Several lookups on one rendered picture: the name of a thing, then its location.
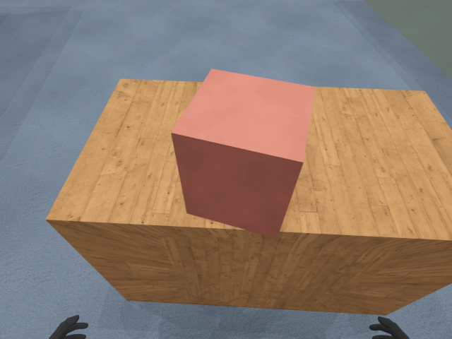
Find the robot left hand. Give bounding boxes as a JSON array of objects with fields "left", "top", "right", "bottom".
[{"left": 49, "top": 315, "right": 88, "bottom": 339}]

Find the robot right hand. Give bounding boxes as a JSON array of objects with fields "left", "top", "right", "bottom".
[{"left": 369, "top": 316, "right": 409, "bottom": 339}]

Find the carton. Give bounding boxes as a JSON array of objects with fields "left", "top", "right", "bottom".
[{"left": 171, "top": 69, "right": 316, "bottom": 238}]

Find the pedestal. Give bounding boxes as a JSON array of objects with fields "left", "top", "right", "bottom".
[{"left": 45, "top": 79, "right": 452, "bottom": 316}]

